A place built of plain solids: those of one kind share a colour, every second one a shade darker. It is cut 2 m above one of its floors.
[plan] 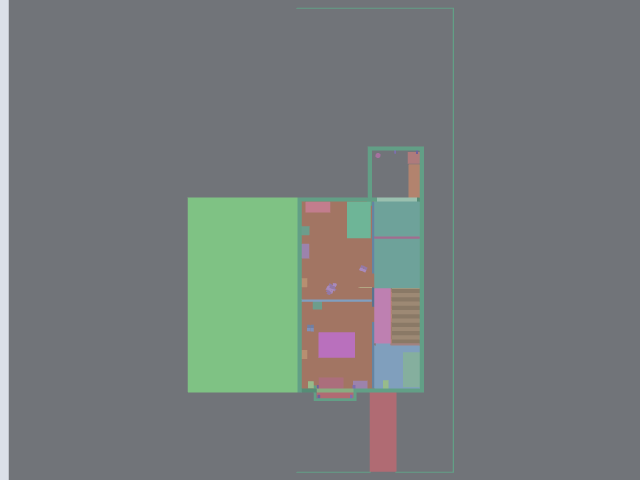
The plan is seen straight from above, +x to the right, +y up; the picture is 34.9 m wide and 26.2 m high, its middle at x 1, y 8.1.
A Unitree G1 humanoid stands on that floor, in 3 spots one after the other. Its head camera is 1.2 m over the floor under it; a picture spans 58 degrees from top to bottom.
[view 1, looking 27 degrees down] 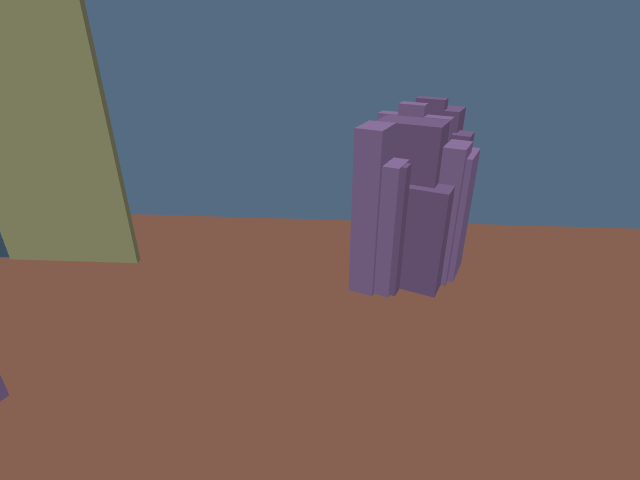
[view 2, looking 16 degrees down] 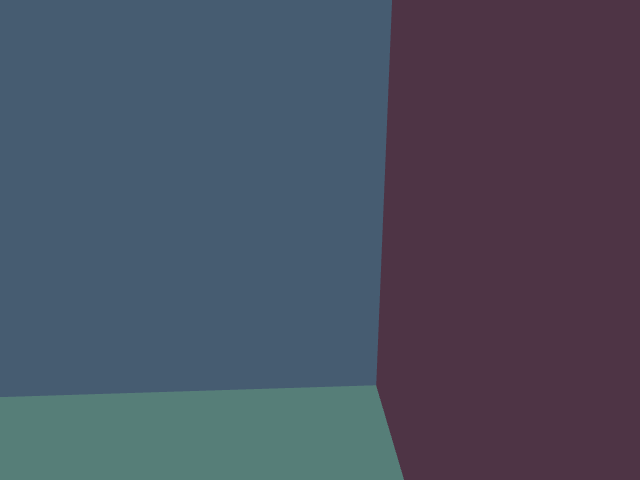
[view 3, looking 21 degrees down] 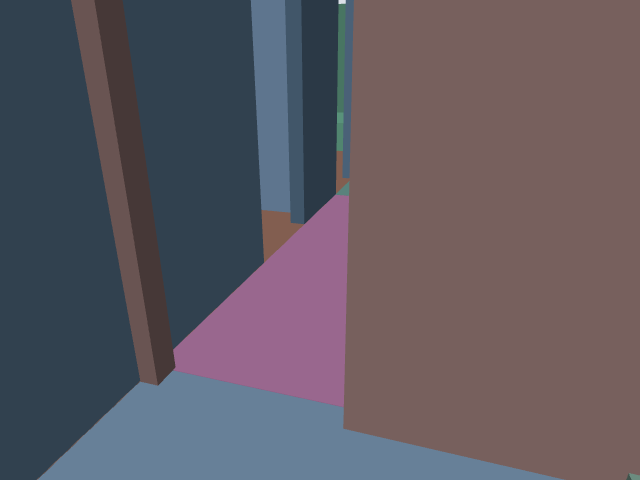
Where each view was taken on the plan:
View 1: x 1.95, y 7.51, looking -86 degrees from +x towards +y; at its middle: upper_floor_rooms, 2.64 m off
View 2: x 5.69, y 7.82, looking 177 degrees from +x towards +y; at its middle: landing_wall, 1.80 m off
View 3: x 5.11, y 1.15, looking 107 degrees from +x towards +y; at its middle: upper_floor_landing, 3.35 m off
